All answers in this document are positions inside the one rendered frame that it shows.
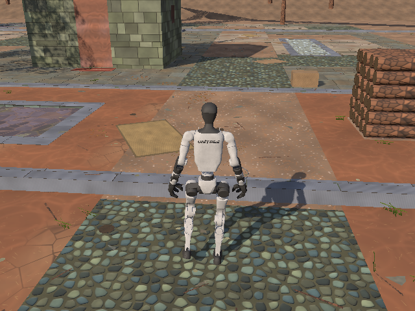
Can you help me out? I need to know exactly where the robot right upper arm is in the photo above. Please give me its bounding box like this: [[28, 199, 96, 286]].
[[222, 131, 239, 167]]

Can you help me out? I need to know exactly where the right robot hand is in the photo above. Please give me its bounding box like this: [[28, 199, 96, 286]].
[[232, 183, 247, 199]]

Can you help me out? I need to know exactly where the robot left forearm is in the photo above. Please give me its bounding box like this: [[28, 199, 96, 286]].
[[170, 156, 184, 185]]

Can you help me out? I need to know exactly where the robot right forearm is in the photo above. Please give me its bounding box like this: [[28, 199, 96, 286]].
[[233, 157, 245, 185]]

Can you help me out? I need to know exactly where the robot left upper arm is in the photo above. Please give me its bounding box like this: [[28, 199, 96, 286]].
[[177, 130, 195, 166]]

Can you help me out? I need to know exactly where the left robot foot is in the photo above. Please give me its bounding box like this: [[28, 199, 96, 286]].
[[182, 248, 191, 259]]

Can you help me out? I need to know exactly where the right robot thigh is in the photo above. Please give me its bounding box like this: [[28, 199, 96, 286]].
[[214, 181, 230, 226]]

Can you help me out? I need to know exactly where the left robot hand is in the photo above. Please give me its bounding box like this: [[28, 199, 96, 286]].
[[168, 182, 183, 198]]

